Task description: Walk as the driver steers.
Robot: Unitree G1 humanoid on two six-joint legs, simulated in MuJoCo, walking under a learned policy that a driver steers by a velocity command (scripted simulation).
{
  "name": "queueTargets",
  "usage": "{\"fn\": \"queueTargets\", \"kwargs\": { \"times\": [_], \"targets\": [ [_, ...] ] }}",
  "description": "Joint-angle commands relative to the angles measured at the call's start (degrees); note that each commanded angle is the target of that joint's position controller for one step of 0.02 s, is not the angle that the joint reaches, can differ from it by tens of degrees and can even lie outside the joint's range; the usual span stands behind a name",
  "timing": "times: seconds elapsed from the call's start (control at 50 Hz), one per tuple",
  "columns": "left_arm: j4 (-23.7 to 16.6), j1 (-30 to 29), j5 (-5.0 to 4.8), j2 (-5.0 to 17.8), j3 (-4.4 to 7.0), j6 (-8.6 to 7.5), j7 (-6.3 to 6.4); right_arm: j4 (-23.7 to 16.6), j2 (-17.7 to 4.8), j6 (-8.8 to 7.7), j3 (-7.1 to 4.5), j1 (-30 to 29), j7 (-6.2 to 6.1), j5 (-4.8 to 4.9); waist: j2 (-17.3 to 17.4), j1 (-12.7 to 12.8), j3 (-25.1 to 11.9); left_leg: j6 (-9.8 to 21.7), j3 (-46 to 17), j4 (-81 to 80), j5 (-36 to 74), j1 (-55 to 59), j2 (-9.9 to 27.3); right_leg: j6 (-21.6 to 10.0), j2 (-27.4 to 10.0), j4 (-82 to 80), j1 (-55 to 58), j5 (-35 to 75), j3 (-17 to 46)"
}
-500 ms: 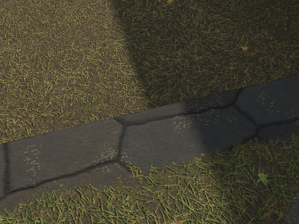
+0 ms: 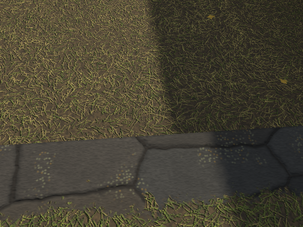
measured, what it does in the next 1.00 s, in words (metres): walks ahead: right foot, then left foot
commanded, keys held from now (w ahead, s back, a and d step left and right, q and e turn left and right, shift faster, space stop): q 0.04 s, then w+q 0.38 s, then w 0.12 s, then w+e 0.34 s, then e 0.12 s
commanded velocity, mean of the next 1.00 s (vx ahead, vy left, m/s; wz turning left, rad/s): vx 0.36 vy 0.00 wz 0.20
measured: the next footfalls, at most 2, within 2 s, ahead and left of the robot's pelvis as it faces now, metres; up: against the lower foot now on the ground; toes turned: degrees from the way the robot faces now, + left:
right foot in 0.24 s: +0.09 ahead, -0.15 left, +0.00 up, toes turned +13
left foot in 0.70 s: +0.26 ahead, +0.22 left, +0.00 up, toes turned +21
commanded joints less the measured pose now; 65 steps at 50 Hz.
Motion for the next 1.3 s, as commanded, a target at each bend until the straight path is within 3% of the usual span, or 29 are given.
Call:
{"fn": "queueTargets", "kwargs": {
  "times": [0.02, 0.16, 0.2, 0.22, 0.26, 0.28, 0.34, 0.44, 0.52, 0.54, 0.58, 0.66, 0.7, 0.72, 0.74, 0.76, 0.78, 0.82, 0.86, 1.0, 1.1, 1.14, 1.16, 1.18, 1.2, 1.22, 1.24, 1.26, 1.3],
  "targets": [
    [-2.6, 3.6, -0.23, 3.4, 1.13, -0.18, 0.65, -5.0, -8.9, 0.49, -2.55, -1.2, -1.24, -0.34, 8.6, 2.0, -9.8, 9.8, -15.8, -8.9, 7.2, 8.5, 11.9, 1.7, -0.2, -7.0, 0.6, 3.2, 0.5],
    [-3.3, 3.1, -0.96, 4.7, 1.68, -2.60, -0.57, -6.3, -9.8, 1.18, -2.95, -1.2, -2.07, 0.55, 12.1, 1.0, -9.9, 8.2, -23.4, -11.7, -26.1, 4.8, 10.7, 0.1, 0.8, -23.4, 8.9, 4.4, -0.5],
    [-2.0, 6.8, -1.40, 4.2, 1.99, -3.84, -1.06, -6.6, -9.1, 1.47, -2.69, -2.2, -2.03, 1.05, 11.0, 3.6, -8.3, 6.5, -23.5, -10.1, -29.9, 0.8, 8.8, -2.2, 0.8, -33.8, 16.7, 8.9, -1.5],
    [-0.7, 10.2, -1.31, 4.9, 2.50, -4.25, -1.02, -7.0, -7.8, 1.55, -2.33, -2.9, -2.06, 1.11, 9.5, 5.4, -7.0, 4.3, -21.9, -7.5, -30.9, -4.3, 6.3, -3.7, -1.2, -39.3, 23.1, 10.0, -0.8],
    [0.2, 16.1, 1.38, 13.4, 4.38, -4.60, -0.98, -10.3, -2.5, 0.43, -1.03, -4.4, -1.58, 1.58, -11.8, 5.3, -4.8, -0.4, -6.0, 20.7, -26.0, -25.4, -4.4, -12.8, -23.4, -50.6, 31.3, -12.3, 30.0],
    [-0.8, 12.1, 2.09, 12.6, 4.43, -5.42, -1.10, -11.0, -6.2, -0.61, -1.85, -5.8, -1.13, 1.01, -11.2, 3.6, 0.2, -0.6, -8.3, 28.4, -20.9, -29.2, 1.2, -15.7, -26.1, -52.4, 26.3, -16.6, 34.3],
    [-1.8, 8.5, -0.43, 6.7, 2.76, -5.76, -0.04, -7.1, -7.1, -0.87, -2.64, -1.3, -0.19, 0.41, -7.0, 2.2, 0.4, -3.2, -5.7, 35.8, -9.8, -28.4, 3.2, -10.3, -18.6, -52.0, 27.9, -3.1, 18.0],
    [0.5, 15.0, 0.62, 5.9, 2.16, -6.39, -0.31, -7.9, -3.2, -1.30, -1.51, -5.3, 0.76, 1.00, -5.5, 5.6, 1.2, -5.2, -2.9, 36.6, -0.6, -27.4, 5.4, -10.6, -16.1, -53.0, 27.5, 12.7, 4.3],
    [2.4, 16.6, -0.14, 7.5, 2.29, -5.88, -0.78, -9.5, -1.1, -2.07, -0.45, -10.7, 1.82, 1.10, -6.3, 7.1, 3.2, -5.4, 0.6, 22.0, 2.8, -22.1, 6.0, -11.2, -16.0, -53.7, 27.1, 18.3, -0.7],
    [1.8, 17.8, 4.68, 2.3, -0.39, -8.16, -2.84, -5.7, 1.0, -3.27, 1.51, -6.1, 4.46, -5.77, -9.1, 7.1, 0.3, -4.1, 4.9, 22.4, 4.4, -21.5, 6.9, -14.9, -17.7, -57.8, 28.1, 11.3, -0.6],
    [2.9, 19.6, 4.07, 3.7, -0.48, -8.87, -4.05, -6.7, -0.7, -3.90, 0.89, -9.7, 5.24, -4.27, -5.1, 7.4, 3.0, -2.5, 4.4, 15.1, 2.4, -18.0, 6.8, -15.0, -18.0, -57.6, 28.1, 14.6, -0.4],
    [4.8, 19.1, 2.33, 9.1, 0.25, -7.17, -4.37, -7.9, -3.0, -4.61, 0.90, -11.8, 3.79, -3.36, -6.3, 4.1, 2.0, 0.9, 7.0, 3.7, -2.5, -5.0, 3.2, -14.3, -19.7, -52.0, 31.1, 26.4, 0.0],
    [5.9, 18.2, 4.33, 8.6, -0.15, -7.10, -4.72, -5.2, -6.7, -6.03, -0.49, -0.8, 2.83, -1.76, -3.4, -3.0, -5.4, 4.9, 6.7, 2.4, 7.6, 19.3, 2.3, -10.4, -14.1, -35.4, 22.1, 42.7, -4.9],
    [5.2, 26.9, 5.72, -1.5, -2.98, -7.88, -4.73, -1.5, -9.3, -5.95, -0.89, 13.3, 1.70, -3.38, 8.5, -3.8, -25.2, 15.2, -4.7, 10.5, 17.5, 51.1, 15.1, -5.8, -7.2, -13.9, 6.2, 27.0, -7.5],
    [4.1, 28.2, 5.75, -4.7, -4.50, -9.08, -6.55, 1.7, -8.1, -5.53, -0.01, 28.6, 1.13, -3.88, 14.9, -8.5, -35.9, 23.0, -32.2, -1.8, 2.9, 66.4, 28.4, -4.6, 2.2, 0.7, -9.3, -8.3, -2.3],
    [1.7, 10.9, 2.68, -0.2, -2.28, -9.76, -6.99, 5.9, -7.1, -6.53, -0.56, 32.0, 0.83, -5.62, 10.4, -12.7, -9.7, 13.3, -29.6, -8.0, -6.4, 49.3, 24.8, -6.9, -0.6, 11.6, -23.0, -3.6, 3.1],
    [1.9, 7.9, 1.94, 0.4, -1.60, -10.43, -5.83, 6.3, -7.8, -6.92, -0.75, 24.5, 1.01, -3.58, 10.4, -8.4, -1.6, 10.4, -20.4, -9.7, -14.0, 33.8, 24.4, -8.3, -4.8, 15.0, -22.9, 2.4, 1.7],
    [2.7, 10.8, 4.14, -0.7, -1.91, -9.49, -4.60, 4.5, -0.4, -6.51, 1.86, 13.6, 0.80, -2.12, 6.9, -0.8, -2.5, 9.8, -11.4, -12.4, -6.4, 19.2, 22.6, -9.4, -8.6, 12.6, -13.0, 8.4, 1.5],
    [2.6, 10.8, 4.22, -4.0, -2.78, -7.77, -5.35, 2.5, 2.9, -6.54, 3.00, 7.6, 0.51, -3.18, 6.5, 3.0, -3.0, 10.3, -6.3, -16.9, 1.3, 14.0, 22.9, -9.0, -9.0, 11.3, -8.8, 8.8, 1.7],
    [-0.1, -0.2, 1.61, -1.8, -2.75, -6.44, -8.78, 3.9, -5.0, -8.15, 0.86, 4.9, -0.78, -4.94, 4.6, 3.6, -2.3, 5.5, 14.5, -18.2, 31.3, 10.6, 15.4, -5.7, -6.3, -19.9, 0.5, 32.7, -4.2],
    [1.0, 3.1, 1.95, 5.5, 0.49, -6.93, -6.53, 6.5, -7.6, -7.77, -0.47, 7.2, -0.26, -4.22, 4.0, 5.7, -1.8, 2.2, 16.0, -6.5, 40.2, 20.6, 17.2, -7.6, -1.1, -29.4, 5.6, 34.4, -5.2],
    [2.5, 10.0, 1.43, 11.9, 2.83, -8.05, -4.30, 5.4, -6.9, -7.51, -0.22, 9.2, 0.38, -3.31, -3.1, 7.0, -11.0, -4.0, 17.5, 10.7, 34.6, 16.9, 11.7, -14.9, 0.2, -32.5, 24.8, 55.0, -2.9],
    [2.8, 16.8, 2.13, 16.1, 4.16, -6.89, -2.89, 5.3, 0.8, -7.12, 2.56, 22.4, 1.12, -6.21, -13.7, 3.2, -30.3, -11.2, 14.5, 30.2, -5.4, 1.6, 6.6, -32.9, -15.6, -28.4, 53.5, 71.8, 18.7],
    [3.7, 22.5, 2.40, 13.9, 3.53, -6.06, -2.58, 4.4, -3.7, -6.41, 1.96, 15.6, 2.35, -4.11, -6.3, 8.4, -35.5, -11.7, 5.4, 43.1, -33.4, -7.1, 0.7, -35.5, -22.4, -36.0, 58.6, 65.2, 34.9],
    [4.7, 20.9, 2.27, 14.4, 4.35, -7.11, -2.10, 0.4, -4.6, -5.67, 1.46, 2.2, 2.72, -2.43, -2.4, 11.0, -21.8, -8.8, -1.4, 47.0, -32.5, -15.8, 2.4, -27.8, -20.2, -41.0, 48.2, 49.3, 31.2],
    [4.0, 13.8, 0.35, 12.6, 4.32, -7.44, -1.62, -0.2, -6.9, -5.19, 0.56, -0.1, 1.30, -3.12, -1.9, 7.6, -12.4, -7.9, -2.3, 46.2, -31.5, -16.0, 5.6, -23.9, -16.8, -43.9, 34.7, 37.3, 25.0],
    [2.9, 7.9, -0.04, 8.6, 2.75, -7.34, -1.47, 1.1, -7.9, -4.82, 0.25, 4.8, -0.12, -4.98, -2.3, 2.9, -11.1, -6.8, -3.2, 41.4, -28.6, -10.7, 7.6, -22.6, -13.8, -47.6, 24.0, 29.7, 22.3],
    [2.1, 5.1, -0.37, 6.8, 1.82, -7.57, -1.69, 1.2, -5.5, -4.58, 1.19, 5.5, -0.80, -5.82, -3.1, 0.2, -7.9, -6.1, -2.9, 37.6, -27.3, -5.1, 8.7, -22.2, -12.4, -50.1, 13.9, 28.0, 20.7],
    [-0.3, 0.9, 0.86, 7.4, 1.63, -7.66, -2.38, 1.9, -4.2, -3.46, 1.83, 8.6, -1.32, -5.10, -0.1, -3.4, -9.2, -6.0, -0.6, 33.0, -23.9, 5.2, 7.6, -20.3, -9.8, -52.9, 3.6, 24.4, 17.9]
  ]
}}
Velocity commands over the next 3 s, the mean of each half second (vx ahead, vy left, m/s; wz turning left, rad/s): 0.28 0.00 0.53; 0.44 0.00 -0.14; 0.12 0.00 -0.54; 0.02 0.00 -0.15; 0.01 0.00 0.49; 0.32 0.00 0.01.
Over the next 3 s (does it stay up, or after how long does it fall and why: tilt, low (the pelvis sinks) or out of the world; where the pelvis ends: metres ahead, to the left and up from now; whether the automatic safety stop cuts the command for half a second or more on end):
stays up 0.65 0.21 0.00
